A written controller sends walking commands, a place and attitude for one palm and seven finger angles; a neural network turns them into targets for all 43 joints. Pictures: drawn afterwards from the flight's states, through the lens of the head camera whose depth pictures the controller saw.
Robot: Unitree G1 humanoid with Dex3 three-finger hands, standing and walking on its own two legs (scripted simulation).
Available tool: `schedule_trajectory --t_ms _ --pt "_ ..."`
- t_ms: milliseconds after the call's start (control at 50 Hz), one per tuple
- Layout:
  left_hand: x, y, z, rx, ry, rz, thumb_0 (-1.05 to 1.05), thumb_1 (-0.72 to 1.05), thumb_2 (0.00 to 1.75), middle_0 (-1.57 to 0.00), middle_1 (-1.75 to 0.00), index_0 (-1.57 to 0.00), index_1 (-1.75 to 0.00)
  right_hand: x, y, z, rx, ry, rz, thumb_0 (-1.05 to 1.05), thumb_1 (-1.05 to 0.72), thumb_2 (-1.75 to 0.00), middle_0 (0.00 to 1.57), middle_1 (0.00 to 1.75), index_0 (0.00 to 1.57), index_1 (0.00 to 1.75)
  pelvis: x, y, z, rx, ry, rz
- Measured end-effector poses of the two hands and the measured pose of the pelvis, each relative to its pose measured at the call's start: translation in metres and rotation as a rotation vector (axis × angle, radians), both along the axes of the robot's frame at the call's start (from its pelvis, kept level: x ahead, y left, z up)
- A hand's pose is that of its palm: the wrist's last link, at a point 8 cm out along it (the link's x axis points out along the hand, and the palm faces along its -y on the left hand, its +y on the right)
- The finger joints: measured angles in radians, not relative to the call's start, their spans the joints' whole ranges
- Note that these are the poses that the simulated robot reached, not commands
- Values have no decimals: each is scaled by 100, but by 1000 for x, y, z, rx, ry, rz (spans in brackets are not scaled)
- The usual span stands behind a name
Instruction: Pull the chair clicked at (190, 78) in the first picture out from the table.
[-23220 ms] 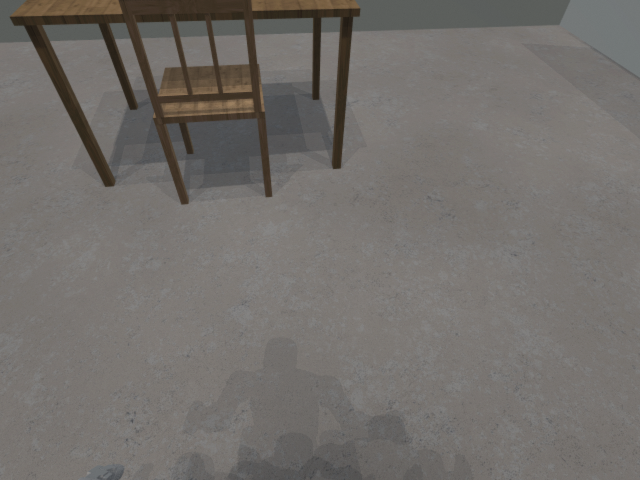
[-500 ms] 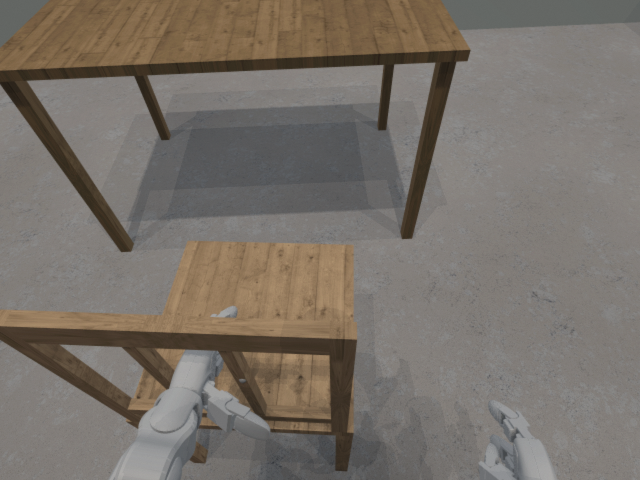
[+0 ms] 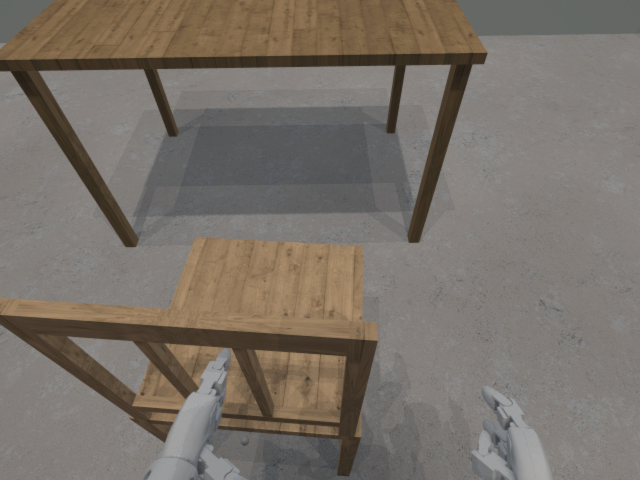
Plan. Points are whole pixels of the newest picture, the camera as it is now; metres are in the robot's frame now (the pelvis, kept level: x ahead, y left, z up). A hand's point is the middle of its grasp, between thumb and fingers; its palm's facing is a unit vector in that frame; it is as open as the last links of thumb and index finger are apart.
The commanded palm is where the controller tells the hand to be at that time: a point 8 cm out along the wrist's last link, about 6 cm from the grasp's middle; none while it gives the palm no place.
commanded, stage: draw the fingers out of the gap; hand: left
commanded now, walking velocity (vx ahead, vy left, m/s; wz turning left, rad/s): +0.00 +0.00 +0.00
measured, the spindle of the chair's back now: (178, 376) +0.27 +0.20 -0.06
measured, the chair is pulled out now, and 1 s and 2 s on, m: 0.60 0.60 0.60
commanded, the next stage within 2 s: draw the hand back to the body in 0.36 s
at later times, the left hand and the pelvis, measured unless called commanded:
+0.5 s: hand out of the picture +0.13 +0.11 -0.01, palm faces -0.13 -0.99 -0.10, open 17.5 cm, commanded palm +0.10 +0.15 +0.01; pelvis +0.00 +0.00 -0.01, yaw +0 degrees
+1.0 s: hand (153, 457) +0.15 +0.15 +0.09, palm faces +0.05 -0.99 -0.09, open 17.3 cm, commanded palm +0.11 +0.22 +0.11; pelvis -0.02 +0.00 -0.02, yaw +0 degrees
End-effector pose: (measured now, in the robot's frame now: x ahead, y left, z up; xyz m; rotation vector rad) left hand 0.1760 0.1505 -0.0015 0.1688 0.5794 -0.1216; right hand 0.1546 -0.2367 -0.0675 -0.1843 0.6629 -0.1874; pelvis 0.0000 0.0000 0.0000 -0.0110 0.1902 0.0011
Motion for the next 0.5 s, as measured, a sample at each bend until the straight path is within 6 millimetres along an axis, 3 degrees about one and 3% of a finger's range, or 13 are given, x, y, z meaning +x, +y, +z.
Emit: schedule_trajectory --t_ms 200,500 --pt "-21 1 2 4 12 11 -1 -53 20 0 0 0 0 9 10 3 10 -43 11 1 -90 -90 20 30 20 30 -3 2 -5 -5 4 3" --pt "-61 9 6 -14 41 34 -1 -53 20 0 0 0 0 14 7 6 -5 -77 -29 1 -90 -90 20 30 20 30 -1 5 -12 -13 20 1"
